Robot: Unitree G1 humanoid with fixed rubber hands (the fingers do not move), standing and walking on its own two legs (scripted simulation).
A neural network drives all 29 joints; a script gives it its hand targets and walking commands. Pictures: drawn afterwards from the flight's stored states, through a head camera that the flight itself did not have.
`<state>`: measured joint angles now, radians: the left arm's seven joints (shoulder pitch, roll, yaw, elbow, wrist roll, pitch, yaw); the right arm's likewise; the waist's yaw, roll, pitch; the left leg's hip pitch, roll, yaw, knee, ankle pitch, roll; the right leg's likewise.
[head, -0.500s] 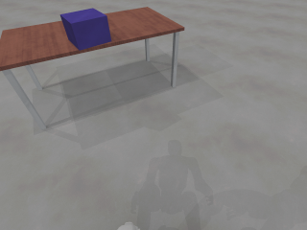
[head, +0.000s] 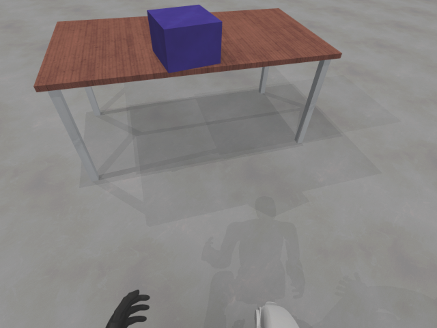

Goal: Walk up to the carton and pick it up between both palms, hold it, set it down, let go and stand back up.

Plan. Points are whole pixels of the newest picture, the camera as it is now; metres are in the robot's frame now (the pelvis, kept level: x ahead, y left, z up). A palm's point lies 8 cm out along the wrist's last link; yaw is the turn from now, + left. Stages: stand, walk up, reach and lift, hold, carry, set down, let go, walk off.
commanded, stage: walk up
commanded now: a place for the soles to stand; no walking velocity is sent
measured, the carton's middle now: (184, 37) +1.34 +0.11 -0.01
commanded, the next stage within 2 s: none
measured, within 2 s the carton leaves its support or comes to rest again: neither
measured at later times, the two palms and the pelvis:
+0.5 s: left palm (118, 285) +0.26 +0.21 -0.10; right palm (307, 215) +0.41 -0.23 -0.10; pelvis +0.25 -0.02 +0.01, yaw +10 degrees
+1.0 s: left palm (121, 186) +0.54 +0.26 -0.12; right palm (278, 172) +0.56 -0.19 -0.10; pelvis +0.45 +0.03 +0.00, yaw +8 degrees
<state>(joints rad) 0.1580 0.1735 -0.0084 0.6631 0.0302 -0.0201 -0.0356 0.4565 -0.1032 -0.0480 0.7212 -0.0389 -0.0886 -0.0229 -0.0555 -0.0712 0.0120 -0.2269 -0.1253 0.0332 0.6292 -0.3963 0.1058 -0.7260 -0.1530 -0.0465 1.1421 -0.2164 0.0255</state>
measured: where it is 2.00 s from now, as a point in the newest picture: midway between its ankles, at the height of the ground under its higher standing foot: (203, 218)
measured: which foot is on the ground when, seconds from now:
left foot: down 0.00-0.20, up 0.22-0.66, down 0.68-1.00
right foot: up 0.00-0.16, down 0.18-0.70, up 0.72-1.00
